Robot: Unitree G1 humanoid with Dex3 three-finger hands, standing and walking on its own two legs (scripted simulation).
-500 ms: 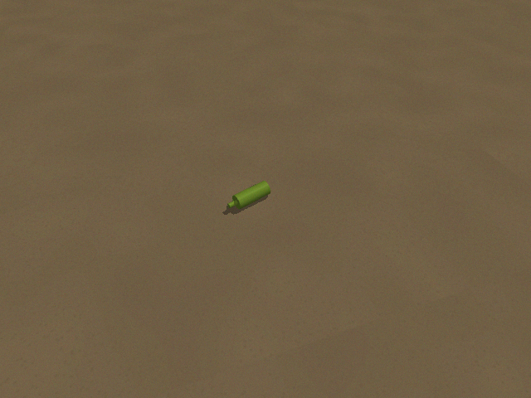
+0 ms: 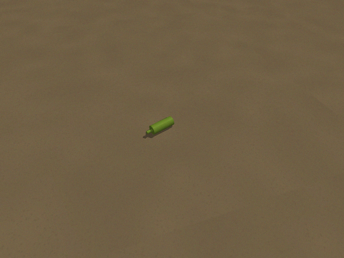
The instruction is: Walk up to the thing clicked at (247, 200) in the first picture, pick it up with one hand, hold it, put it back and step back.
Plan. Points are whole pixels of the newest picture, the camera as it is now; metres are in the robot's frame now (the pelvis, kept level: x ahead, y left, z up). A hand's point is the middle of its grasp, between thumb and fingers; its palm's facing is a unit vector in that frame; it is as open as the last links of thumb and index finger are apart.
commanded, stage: stand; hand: left
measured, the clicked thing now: (159, 126) +1.26 +0.10 -0.74
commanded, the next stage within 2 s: walk up in 0.62 s
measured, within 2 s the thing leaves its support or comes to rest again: neither
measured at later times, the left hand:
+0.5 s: hand out of the picture +0.08 +0.25 -0.16, palm faces -0.02 -0.94 -0.34, open 7.4 cm
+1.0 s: hand out of the picture +0.08 +0.33 -0.20, palm faces +0.20 -0.93 -0.30, open 7.4 cm
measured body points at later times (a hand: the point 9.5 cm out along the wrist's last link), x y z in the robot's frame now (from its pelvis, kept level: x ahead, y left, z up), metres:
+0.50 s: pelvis +0.01 +0.00 +0.00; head +0.01 +0.00 +0.45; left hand +0.08 +0.30 -0.13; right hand +0.08 -0.30 -0.13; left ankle +0.00 +0.12 -0.75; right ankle +0.00 -0.12 -0.75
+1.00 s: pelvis +0.09 +0.03 -0.03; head +0.09 +0.09 +0.42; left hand +0.07 +0.37 -0.17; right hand +0.21 -0.31 -0.09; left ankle +0.11 +0.13 -0.75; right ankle +0.01 -0.11 -0.71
